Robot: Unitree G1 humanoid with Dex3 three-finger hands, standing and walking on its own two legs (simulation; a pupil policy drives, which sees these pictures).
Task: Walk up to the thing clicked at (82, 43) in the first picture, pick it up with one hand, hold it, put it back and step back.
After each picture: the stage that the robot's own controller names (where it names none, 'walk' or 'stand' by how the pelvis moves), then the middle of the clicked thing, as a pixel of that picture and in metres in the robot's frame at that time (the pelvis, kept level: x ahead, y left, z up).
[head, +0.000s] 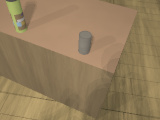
stand; (84, 43) +0.67 -0.01 -0.08
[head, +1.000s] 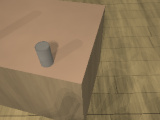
walk; (44, 54) +0.55 +0.20 -0.06
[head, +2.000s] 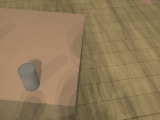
stand; (29, 77) +0.42 +0.22 -0.06
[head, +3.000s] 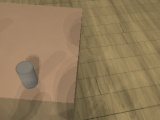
stand; (27, 75) +0.42 +0.22 -0.08
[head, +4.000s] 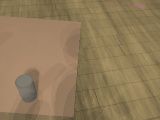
stand; (27, 88) +0.39 +0.22 -0.08
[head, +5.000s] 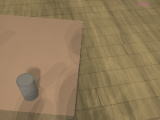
stand; (28, 87) +0.39 +0.22 -0.08
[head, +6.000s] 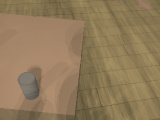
stand; (29, 86) +0.40 +0.22 -0.08
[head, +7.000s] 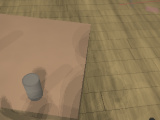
rise first; (33, 87) +0.39 +0.21 -0.08
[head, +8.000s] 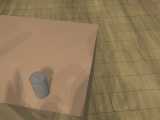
go down; (40, 85) +0.41 +0.21 -0.08
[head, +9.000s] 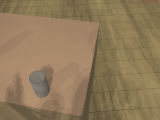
go down; (40, 84) +0.40 +0.21 -0.08
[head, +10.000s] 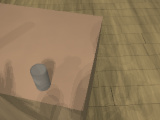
go down; (41, 77) +0.42 +0.20 -0.07
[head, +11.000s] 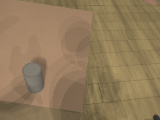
go down; (34, 78) +0.40 +0.18 -0.04
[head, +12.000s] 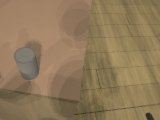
close in; (27, 64) +0.42 +0.18 -0.02
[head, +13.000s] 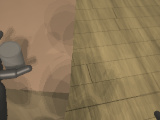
close; (13, 59) +0.43 +0.20 +0.01
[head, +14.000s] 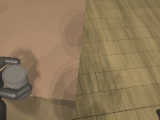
lift; (18, 83) +0.34 +0.19 +0.02
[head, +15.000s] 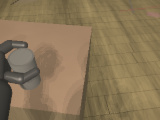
lift; (26, 70) +0.32 +0.17 +0.15
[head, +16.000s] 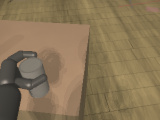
hold; (35, 78) +0.33 +0.15 +0.10
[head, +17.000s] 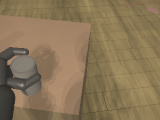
hold; (27, 76) +0.32 +0.17 +0.11
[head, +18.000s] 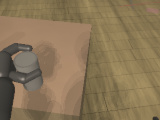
crouch; (29, 72) +0.34 +0.17 +0.10
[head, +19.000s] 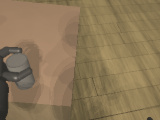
lower; (21, 72) +0.39 +0.19 +0.02
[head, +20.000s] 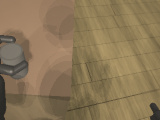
lower; (15, 62) +0.42 +0.19 +0.01
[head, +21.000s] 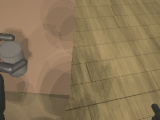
lower; (14, 60) +0.42 +0.19 +0.01
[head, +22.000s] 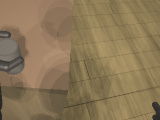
lower; (10, 57) +0.43 +0.19 +0.01
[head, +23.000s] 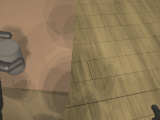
lower; (11, 58) +0.43 +0.20 +0.01
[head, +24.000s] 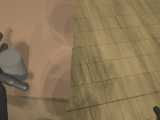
withdraw; (14, 67) +0.40 +0.19 +0.00
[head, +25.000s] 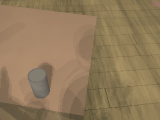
sink last; (39, 83) +0.38 +0.18 -0.03
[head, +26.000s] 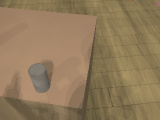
stand; (39, 78) +0.41 +0.19 -0.03
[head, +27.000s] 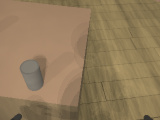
stand; (32, 75) +0.40 +0.19 -0.02
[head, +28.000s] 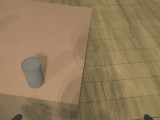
stand; (33, 73) +0.41 +0.19 -0.01
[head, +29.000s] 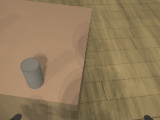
stand; (33, 74) +0.41 +0.19 -0.02
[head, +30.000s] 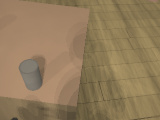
stand; (31, 75) +0.40 +0.19 -0.02
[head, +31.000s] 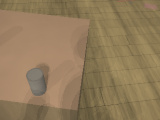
stand; (37, 82) +0.41 +0.19 -0.08
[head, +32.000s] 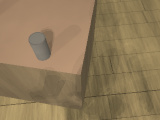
walk; (40, 47) +0.51 +0.20 -0.06
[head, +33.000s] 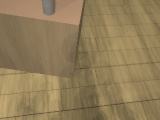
walk; (48, 3) +0.84 +0.16 -0.06
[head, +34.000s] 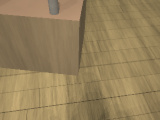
stand; (53, 4) +1.00 +0.21 -0.07
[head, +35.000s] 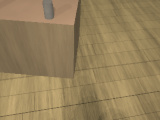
stand; (48, 9) +1.01 +0.23 -0.09
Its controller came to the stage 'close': yes
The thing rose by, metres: 0.20
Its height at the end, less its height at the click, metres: +0.00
